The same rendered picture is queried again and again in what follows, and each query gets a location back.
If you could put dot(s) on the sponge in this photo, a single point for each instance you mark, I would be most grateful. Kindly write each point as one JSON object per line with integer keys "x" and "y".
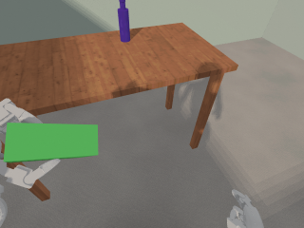
{"x": 32, "y": 142}

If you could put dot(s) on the table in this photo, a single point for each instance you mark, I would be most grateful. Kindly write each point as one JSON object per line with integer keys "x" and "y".
{"x": 49, "y": 75}

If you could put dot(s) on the robot left hand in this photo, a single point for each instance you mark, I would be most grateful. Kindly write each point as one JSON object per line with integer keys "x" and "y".
{"x": 20, "y": 175}

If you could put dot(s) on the robot right hand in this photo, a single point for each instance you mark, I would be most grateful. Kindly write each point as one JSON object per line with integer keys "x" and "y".
{"x": 248, "y": 218}

